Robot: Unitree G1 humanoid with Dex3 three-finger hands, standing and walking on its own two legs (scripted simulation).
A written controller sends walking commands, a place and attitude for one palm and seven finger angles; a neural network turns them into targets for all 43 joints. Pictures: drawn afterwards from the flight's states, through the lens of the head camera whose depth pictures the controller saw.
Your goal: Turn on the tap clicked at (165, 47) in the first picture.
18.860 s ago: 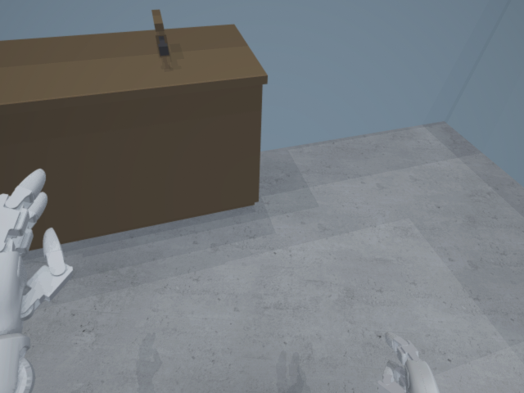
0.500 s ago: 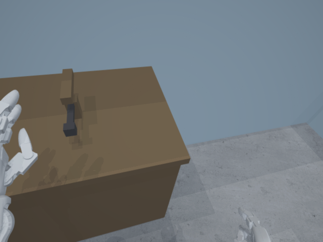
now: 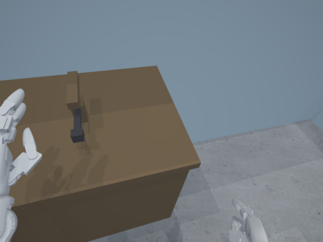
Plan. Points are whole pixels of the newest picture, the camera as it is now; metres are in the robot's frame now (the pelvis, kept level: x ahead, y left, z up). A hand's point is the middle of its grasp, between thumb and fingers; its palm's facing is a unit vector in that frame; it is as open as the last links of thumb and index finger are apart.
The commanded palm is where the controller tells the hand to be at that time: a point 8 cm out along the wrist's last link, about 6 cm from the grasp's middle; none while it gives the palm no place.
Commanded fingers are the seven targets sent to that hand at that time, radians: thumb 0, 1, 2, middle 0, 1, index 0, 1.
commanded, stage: come to a stop and stand still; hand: left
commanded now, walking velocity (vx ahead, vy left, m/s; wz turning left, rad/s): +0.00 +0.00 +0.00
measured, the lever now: (77, 135) +0.35 +0.26 +0.04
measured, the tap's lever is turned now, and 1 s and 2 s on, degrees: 0 0 0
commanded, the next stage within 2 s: look again from close up in 0.08 s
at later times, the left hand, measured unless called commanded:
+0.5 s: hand (45, 158) +0.22 +0.24 +0.16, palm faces +0.39 -0.85 -0.36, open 7.4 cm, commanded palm +0.16 +0.27 +0.17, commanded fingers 0.00 0.90 0.90 -0.20 -0.30 -0.20 -0.30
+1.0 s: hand (39, 178) +0.18 +0.23 +0.15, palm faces +0.54 -0.78 -0.31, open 7.4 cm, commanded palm +0.14 +0.26 +0.16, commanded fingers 0.00 0.90 0.90 -0.20 -0.30 -0.20 -0.30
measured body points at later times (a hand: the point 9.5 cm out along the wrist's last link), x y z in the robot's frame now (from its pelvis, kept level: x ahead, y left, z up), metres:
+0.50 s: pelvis +0.00 -0.01 +0.00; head +0.01 +0.01 +0.45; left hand +0.19 +0.28 +0.18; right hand +0.18 -0.23 -0.07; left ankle +0.03 +0.06 -0.74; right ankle +0.00 -0.15 -0.74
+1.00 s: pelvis -0.02 -0.07 -0.02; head -0.02 -0.07 +0.43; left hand +0.15 +0.27 +0.17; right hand +0.20 -0.28 -0.09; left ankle +0.03 +0.06 -0.74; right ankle +0.00 -0.15 -0.74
